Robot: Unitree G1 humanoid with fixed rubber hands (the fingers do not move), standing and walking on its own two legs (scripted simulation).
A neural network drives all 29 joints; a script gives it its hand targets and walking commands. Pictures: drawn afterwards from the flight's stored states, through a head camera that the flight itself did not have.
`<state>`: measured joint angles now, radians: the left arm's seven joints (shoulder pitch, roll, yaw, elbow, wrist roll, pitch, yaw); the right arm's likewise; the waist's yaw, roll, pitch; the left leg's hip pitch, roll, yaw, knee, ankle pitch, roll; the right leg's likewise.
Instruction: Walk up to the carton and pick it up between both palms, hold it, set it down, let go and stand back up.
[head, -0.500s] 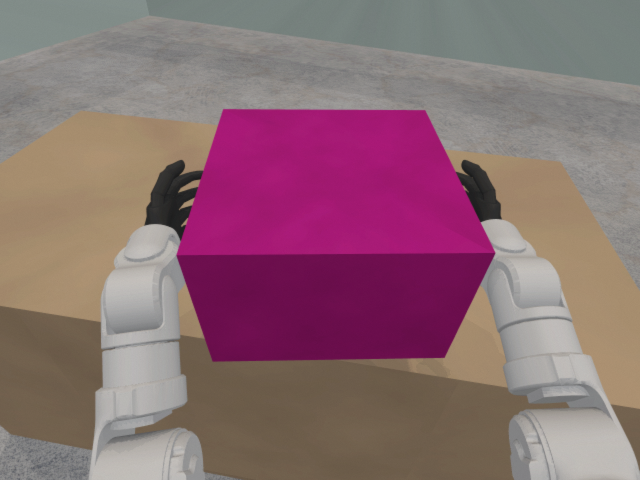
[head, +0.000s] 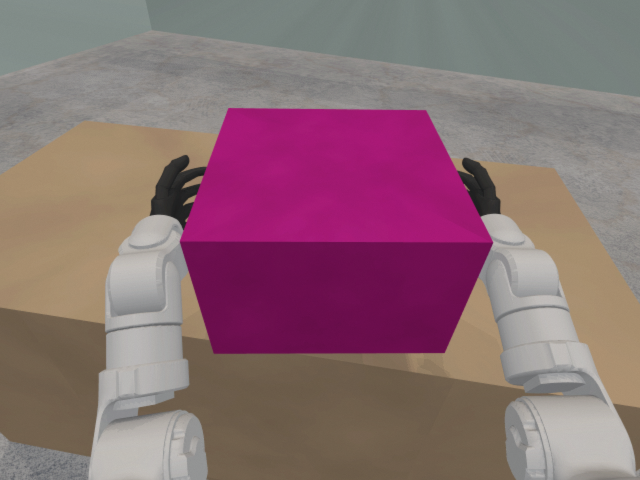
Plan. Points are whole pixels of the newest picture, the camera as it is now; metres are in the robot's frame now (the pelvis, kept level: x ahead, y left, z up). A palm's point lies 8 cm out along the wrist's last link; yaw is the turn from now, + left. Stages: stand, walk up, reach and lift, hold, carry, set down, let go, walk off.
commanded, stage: hold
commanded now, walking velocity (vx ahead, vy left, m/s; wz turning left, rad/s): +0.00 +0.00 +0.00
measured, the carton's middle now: (328, 221) +0.39 +0.00 +0.17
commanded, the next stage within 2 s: none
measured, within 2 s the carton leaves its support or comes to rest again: neither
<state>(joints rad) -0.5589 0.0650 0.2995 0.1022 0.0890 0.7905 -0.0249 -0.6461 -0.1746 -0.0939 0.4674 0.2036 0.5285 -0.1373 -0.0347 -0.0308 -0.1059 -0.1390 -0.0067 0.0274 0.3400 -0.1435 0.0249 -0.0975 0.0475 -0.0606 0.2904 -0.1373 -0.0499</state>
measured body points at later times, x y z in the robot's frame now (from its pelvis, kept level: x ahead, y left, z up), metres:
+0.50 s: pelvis +0.01 +0.00 +0.00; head -0.05 +0.02 +0.45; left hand +0.36 +0.19 +0.19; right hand +0.38 -0.18 +0.19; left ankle +0.03 +0.10 -0.75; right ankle +0.02 -0.08 -0.75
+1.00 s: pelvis +0.01 +0.01 +0.00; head -0.06 +0.02 +0.44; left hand +0.35 +0.20 +0.19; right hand +0.37 -0.18 +0.19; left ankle +0.03 +0.10 -0.75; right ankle +0.02 -0.08 -0.75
